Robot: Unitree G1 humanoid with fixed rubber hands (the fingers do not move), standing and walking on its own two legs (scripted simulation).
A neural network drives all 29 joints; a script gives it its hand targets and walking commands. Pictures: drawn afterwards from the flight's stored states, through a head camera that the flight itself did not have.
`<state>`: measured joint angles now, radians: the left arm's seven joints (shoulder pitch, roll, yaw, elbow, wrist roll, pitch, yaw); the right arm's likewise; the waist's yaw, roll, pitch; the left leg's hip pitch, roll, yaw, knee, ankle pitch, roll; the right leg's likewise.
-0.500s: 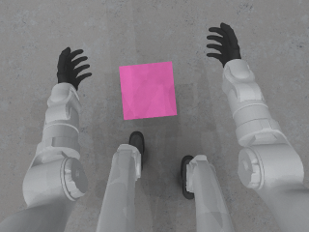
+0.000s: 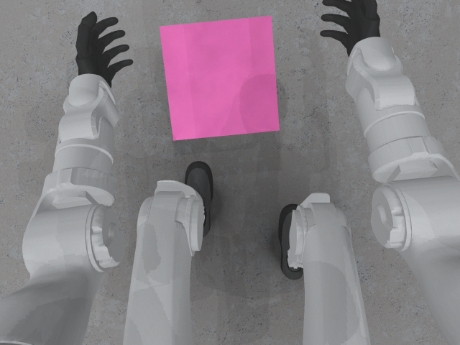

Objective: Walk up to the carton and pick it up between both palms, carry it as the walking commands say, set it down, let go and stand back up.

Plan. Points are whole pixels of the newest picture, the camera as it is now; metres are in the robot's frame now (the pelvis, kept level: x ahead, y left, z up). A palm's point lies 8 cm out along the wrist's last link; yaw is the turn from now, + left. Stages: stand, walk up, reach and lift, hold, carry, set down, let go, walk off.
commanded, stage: reach and lift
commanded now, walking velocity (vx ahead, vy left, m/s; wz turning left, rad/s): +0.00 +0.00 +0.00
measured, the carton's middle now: (222, 87) +0.49 +0.10 -0.38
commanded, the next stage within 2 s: none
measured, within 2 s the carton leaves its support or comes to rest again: neither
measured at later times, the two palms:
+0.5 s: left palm (122, 88) +0.45 +0.29 -0.28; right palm (328, 72) +0.53 -0.10 -0.28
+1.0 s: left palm (128, 83) +0.46 +0.28 -0.29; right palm (320, 76) +0.52 -0.09 -0.29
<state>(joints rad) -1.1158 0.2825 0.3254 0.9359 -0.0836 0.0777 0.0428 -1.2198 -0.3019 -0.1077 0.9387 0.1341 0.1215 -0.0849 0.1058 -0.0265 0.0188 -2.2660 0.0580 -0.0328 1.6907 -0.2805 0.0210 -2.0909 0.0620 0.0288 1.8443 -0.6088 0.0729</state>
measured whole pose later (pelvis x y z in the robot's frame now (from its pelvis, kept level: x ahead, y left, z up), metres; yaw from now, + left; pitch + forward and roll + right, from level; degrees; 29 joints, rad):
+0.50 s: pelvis -0.01 -0.01 -0.08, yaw +1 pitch +41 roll -2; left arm -1.34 0.44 0.15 1.23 -0.26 -0.01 0.06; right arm -1.39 -0.33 0.02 1.11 0.23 0.03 -0.11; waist 0.11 -0.01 0.30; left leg -2.40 0.06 -0.05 1.95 -0.28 0.00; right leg -2.22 0.09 0.03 2.15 -0.66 0.06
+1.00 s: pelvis -0.01 -0.02 -0.09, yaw +1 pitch +41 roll -2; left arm -1.40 0.45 0.16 1.35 -0.29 -0.07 0.04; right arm -1.38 -0.29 0.06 1.08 0.18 0.02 -0.11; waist 0.10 0.00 0.30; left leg -2.42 0.08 -0.05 1.98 -0.29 -0.01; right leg -2.26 0.10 0.03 2.19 -0.65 0.06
